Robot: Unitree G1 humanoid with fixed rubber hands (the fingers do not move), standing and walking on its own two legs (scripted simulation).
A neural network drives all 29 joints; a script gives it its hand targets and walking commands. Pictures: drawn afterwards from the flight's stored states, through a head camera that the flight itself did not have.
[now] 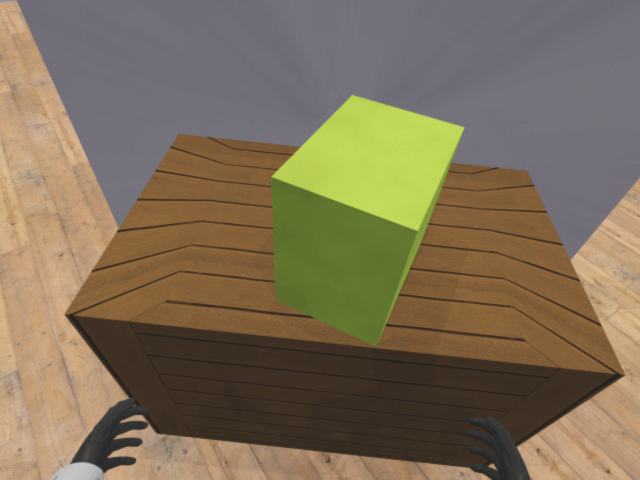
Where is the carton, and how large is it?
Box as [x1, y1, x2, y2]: [271, 95, 464, 345]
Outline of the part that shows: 352,95 271,177 275,299 371,344 376,345 418,248 464,127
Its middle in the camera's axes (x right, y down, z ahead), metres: +0.07 -0.04 +0.67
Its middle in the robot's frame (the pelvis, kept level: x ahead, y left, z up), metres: +0.53 -0.06 +0.02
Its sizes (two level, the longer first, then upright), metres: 0.275 0.200 0.282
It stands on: a pedestal, 0.64 m high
